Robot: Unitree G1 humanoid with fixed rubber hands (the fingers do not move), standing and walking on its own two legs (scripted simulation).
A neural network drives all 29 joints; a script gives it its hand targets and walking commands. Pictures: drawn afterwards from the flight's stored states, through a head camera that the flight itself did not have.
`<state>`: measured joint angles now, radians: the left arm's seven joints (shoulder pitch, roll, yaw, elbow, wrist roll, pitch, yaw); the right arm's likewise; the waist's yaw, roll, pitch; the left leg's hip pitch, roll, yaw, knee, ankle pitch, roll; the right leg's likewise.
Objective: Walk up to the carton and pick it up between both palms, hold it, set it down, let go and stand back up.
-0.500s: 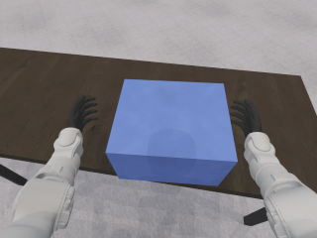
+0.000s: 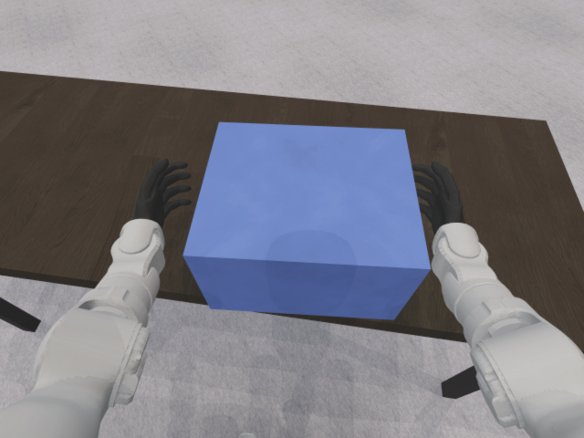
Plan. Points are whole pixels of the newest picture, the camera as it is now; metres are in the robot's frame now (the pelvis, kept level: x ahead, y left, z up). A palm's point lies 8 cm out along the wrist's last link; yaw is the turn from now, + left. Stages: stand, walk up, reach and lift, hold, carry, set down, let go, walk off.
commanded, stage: reach and lift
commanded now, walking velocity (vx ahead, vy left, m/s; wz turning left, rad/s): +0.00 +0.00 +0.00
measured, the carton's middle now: (306, 220) +0.46 +0.02 +0.00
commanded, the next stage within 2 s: none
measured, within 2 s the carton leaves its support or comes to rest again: leaves its support in 1.82 s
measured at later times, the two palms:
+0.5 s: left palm (169, 206) +0.44 +0.23 +0.05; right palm (443, 213) +0.44 -0.17 +0.05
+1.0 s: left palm (174, 206) +0.44 +0.22 +0.05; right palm (442, 213) +0.44 -0.17 +0.05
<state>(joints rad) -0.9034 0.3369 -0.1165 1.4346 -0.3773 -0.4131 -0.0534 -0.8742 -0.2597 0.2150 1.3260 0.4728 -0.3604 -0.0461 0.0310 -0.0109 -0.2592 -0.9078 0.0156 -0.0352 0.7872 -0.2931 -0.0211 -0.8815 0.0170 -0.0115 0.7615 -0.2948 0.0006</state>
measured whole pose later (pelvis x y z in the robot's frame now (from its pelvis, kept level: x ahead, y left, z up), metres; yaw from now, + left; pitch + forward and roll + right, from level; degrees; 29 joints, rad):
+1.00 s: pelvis +0.01 +0.00 +0.00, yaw +0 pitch +23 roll -2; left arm -0.92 0.28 -0.03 1.46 -0.27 -0.46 0.00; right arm -0.88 -0.21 0.11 1.33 0.36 -0.37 -0.09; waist 0.00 -0.01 -0.26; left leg -0.89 0.02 -0.04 0.79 -0.31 -0.02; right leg -0.85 0.02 -0.01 0.75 -0.31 0.00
